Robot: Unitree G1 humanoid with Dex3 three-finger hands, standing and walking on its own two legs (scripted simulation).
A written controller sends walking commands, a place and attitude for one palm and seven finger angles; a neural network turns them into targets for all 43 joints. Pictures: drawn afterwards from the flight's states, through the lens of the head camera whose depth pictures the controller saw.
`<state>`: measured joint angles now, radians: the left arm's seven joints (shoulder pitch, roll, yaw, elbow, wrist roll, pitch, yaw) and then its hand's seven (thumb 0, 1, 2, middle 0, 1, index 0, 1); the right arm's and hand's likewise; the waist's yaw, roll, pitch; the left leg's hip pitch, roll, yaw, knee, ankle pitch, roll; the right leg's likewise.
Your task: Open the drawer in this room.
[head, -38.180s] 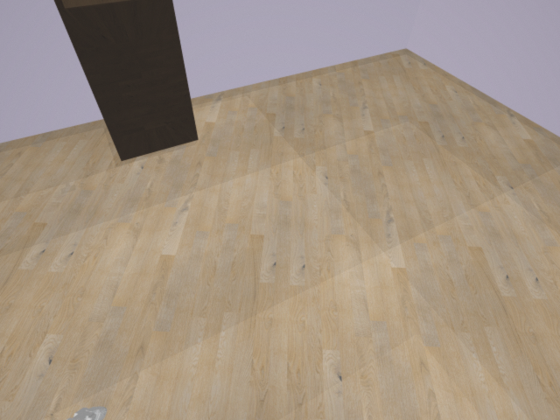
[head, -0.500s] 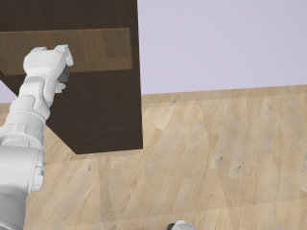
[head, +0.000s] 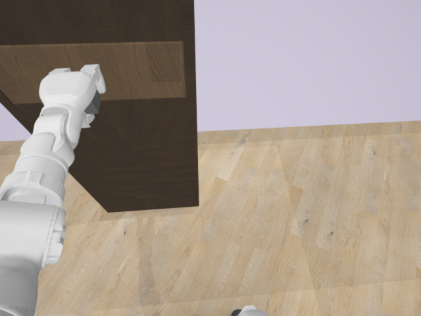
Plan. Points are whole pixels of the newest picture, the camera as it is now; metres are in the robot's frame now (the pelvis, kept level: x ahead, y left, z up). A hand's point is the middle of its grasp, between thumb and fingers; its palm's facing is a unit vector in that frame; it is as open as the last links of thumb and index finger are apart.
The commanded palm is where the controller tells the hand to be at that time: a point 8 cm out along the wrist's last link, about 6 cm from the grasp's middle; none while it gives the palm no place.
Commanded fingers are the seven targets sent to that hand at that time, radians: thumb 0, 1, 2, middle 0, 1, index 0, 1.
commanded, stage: pull the drawer open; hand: left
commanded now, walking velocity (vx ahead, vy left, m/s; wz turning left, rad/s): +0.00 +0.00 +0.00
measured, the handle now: (86, 90) +0.54 +0.22 +0.08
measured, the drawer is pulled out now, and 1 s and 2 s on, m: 0.00 0.03 0.09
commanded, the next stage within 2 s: none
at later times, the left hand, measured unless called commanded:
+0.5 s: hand (80, 118) +0.48 +0.23 +0.06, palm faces -0.03 -0.03 -1.00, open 8.0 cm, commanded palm +0.47 +0.23 +0.12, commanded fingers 0.00 0.90 0.90 -0.40 -1.35 -0.40 -1.35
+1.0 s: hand (79, 124) +0.47 +0.23 +0.06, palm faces -0.02 -0.03 -1.00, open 8.0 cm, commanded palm +0.41 +0.23 +0.12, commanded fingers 0.00 0.90 0.90 -0.40 -1.35 -0.40 -1.35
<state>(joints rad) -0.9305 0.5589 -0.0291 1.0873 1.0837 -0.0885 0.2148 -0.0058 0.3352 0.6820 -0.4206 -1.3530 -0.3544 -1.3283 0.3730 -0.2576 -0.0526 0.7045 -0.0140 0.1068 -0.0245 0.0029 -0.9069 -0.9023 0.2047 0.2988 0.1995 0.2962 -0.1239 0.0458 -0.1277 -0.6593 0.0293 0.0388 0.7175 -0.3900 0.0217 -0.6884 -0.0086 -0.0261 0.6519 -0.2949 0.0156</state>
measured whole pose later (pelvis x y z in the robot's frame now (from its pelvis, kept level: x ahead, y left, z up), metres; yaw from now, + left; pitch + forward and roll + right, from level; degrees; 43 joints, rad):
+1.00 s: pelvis +0.00 +0.00 +0.01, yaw -2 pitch +16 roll -1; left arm -0.66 0.53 0.01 0.81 1.03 -0.05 0.19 0.02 0.35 0.68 -0.42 -1.35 -0.34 -1.35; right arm 0.40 -0.27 -0.07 0.68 0.01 0.13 -0.01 0.01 -0.91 -0.90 0.20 0.30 0.20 0.30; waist -0.09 0.06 -0.12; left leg -0.56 0.03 0.08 0.66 -0.38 0.02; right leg -0.61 0.00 0.01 0.61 -0.28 0.02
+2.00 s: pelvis -0.02 -0.01 +0.01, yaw +0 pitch +11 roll +0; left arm -0.60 0.49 -0.03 0.82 1.05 -0.08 0.24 0.00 0.38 0.68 -0.42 -1.35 -0.31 -1.35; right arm 0.35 -0.27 -0.07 0.71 0.01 0.09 -0.05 0.01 -0.91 -0.90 0.20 0.30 0.20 0.30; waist -0.05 0.05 -0.09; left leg -0.50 0.02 0.05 0.64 -0.34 0.01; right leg -0.56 -0.01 -0.01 0.63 -0.26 0.00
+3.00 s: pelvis +0.01 -0.02 +0.01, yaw -1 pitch +7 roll +0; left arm 0.09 0.45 0.01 0.04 0.96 0.01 0.17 0.05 0.41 0.65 -0.42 -1.35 -0.35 -1.35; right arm 0.20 -0.27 -0.04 0.62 -0.01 0.08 -0.02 0.01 -0.91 -0.90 0.20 0.30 0.20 0.30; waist 0.01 0.07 -0.07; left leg -0.33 0.03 0.06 0.58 -0.36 0.00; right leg -0.41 0.00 0.00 0.60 -0.31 0.00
